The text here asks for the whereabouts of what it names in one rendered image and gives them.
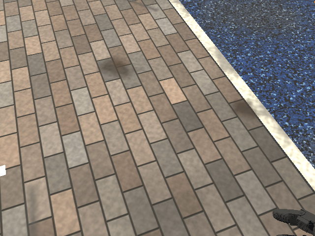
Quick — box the right robot hand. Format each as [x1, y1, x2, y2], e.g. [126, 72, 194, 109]
[273, 208, 315, 236]

